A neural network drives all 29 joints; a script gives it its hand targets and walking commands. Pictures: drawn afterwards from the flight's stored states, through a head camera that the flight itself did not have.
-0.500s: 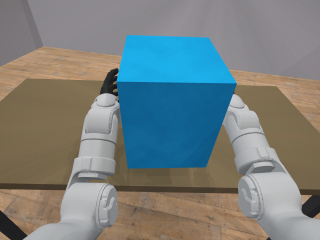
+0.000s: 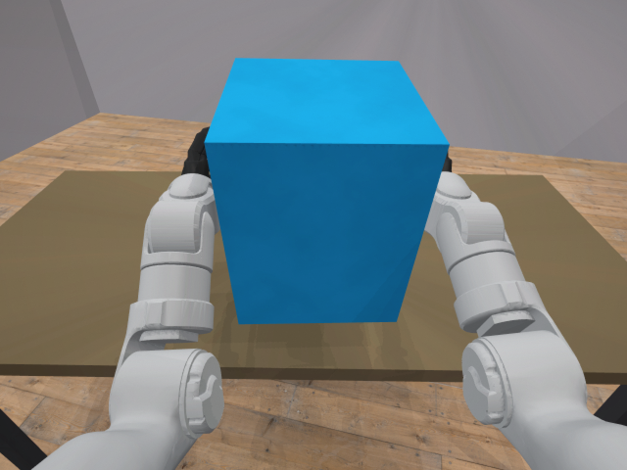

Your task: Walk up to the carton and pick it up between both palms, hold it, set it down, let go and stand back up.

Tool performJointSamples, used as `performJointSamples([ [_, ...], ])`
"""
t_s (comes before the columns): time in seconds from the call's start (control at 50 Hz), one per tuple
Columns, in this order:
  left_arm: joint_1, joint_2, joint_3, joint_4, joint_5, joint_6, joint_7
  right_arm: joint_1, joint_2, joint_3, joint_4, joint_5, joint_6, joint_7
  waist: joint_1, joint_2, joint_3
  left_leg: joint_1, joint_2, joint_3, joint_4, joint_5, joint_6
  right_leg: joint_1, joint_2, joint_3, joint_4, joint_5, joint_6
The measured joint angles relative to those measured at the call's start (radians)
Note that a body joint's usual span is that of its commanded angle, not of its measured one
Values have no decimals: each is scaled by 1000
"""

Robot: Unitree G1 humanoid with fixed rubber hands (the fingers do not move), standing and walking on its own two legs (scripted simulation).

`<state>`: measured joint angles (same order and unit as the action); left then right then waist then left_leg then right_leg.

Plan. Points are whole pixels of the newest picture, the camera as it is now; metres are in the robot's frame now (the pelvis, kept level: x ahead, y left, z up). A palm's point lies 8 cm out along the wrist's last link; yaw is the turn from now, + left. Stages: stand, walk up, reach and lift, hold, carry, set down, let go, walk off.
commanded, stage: hold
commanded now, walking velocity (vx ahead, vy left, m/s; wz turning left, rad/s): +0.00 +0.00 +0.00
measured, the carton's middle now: (318, 193) +0.37 -0.01 +0.24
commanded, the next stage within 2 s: none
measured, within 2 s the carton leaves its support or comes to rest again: neither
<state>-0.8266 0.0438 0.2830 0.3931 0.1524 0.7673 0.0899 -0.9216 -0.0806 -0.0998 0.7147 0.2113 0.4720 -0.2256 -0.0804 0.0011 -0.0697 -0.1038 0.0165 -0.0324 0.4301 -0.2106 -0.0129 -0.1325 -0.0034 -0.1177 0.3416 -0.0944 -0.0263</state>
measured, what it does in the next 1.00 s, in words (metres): stands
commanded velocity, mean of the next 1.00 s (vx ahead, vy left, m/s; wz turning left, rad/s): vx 0.00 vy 0.00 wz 0.00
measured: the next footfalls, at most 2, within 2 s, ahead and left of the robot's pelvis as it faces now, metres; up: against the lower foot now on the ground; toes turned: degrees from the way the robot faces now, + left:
none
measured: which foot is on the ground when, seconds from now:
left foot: down 0.00-1.00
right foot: down 0.00-1.00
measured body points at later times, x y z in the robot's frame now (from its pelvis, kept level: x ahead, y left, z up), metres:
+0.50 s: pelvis +0.00 +0.01 +0.00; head -0.08 +0.03 +0.44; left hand +0.38 +0.15 +0.26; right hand +0.39 -0.15 +0.27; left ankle +0.02 +0.13 -0.74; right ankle +0.07 -0.10 -0.74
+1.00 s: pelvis +0.01 +0.01 +0.00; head -0.07 +0.02 +0.44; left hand +0.39 +0.15 +0.26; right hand +0.39 -0.14 +0.27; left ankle +0.02 +0.13 -0.74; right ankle +0.07 -0.10 -0.74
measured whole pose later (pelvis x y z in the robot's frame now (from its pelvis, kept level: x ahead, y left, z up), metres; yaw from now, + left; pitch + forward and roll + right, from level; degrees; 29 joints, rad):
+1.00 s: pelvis +0.01 +0.01 +0.00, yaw +0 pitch -6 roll -2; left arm -0.80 0.01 0.30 0.25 0.17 0.89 0.11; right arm -0.95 -0.12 -0.05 0.64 0.29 0.59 -0.24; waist -0.08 0.01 -0.08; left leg -0.11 0.02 -0.03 0.47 -0.24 -0.01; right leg -0.12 0.01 -0.11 0.33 -0.10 -0.02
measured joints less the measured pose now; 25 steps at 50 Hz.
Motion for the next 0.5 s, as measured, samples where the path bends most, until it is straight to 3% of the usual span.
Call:
performJointSamples([
  [0.5, -10, -17, 3, -64, 19, 85, 18, -55, -44, 37, 8, 61, 68, 1, 4, -8, -26, -21, 3, 18, 32, -19, 9, -12, 5, 19, -2, 7, 10],
])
